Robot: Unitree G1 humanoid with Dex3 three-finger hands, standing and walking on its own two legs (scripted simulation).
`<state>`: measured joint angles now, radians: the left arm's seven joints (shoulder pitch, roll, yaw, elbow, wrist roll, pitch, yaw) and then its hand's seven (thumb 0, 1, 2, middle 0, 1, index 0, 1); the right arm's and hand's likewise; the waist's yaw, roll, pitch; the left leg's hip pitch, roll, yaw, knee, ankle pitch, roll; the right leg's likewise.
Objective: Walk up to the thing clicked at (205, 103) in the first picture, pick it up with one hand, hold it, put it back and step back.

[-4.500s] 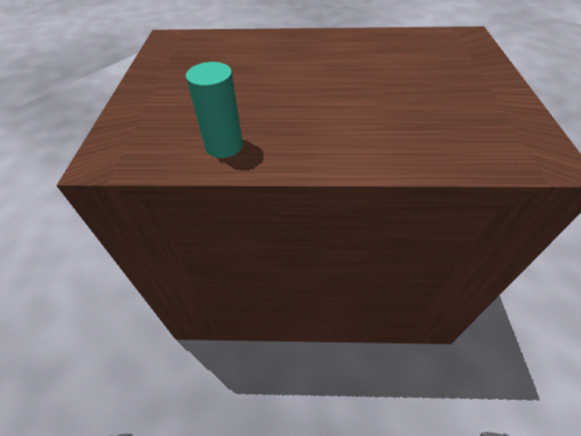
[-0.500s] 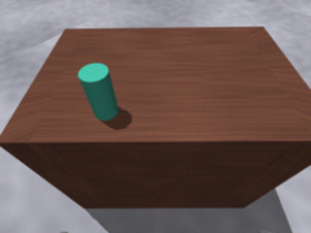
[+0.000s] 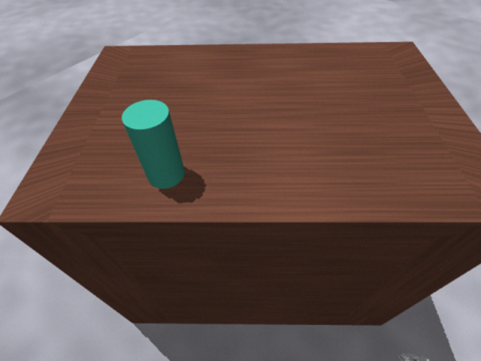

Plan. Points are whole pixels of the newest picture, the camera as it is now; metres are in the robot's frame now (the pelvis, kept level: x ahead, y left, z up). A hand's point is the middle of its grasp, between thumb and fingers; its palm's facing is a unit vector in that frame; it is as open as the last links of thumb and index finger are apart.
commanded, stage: stand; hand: left
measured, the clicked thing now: (157, 147) +0.44 +0.17 +0.09
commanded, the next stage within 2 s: rise first in 1.14 s
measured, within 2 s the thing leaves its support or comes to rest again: neither
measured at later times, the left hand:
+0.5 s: hand out of the picture +0.06 +0.25 -0.16, palm faces -0.02 -0.94 -0.34, open 7.4 cm
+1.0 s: hand out of the picture +0.06 +0.25 -0.16, palm faces -0.02 -0.94 -0.34, open 7.4 cm
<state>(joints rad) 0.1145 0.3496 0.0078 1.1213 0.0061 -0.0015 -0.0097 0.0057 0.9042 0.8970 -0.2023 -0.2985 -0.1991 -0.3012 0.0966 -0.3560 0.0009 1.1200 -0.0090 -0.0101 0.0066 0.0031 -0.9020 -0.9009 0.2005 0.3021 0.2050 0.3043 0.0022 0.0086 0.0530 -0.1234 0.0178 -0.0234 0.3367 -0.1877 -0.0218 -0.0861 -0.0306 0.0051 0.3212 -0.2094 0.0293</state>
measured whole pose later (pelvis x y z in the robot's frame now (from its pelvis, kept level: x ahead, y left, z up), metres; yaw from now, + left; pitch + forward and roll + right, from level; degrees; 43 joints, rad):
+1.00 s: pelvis -0.01 +0.00 +0.00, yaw +0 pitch -2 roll +0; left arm 0.13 0.35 0.01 1.12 0.01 0.00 -0.01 0.01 0.90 0.90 -0.20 -0.30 -0.20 -0.30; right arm 0.13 -0.36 0.00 1.12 -0.01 -0.01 0.01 0.00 -0.90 -0.90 0.20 0.30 0.20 0.30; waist 0.00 0.00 0.05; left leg -0.13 0.02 -0.02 0.34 -0.18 -0.02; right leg -0.09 -0.03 0.01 0.33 -0.20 0.03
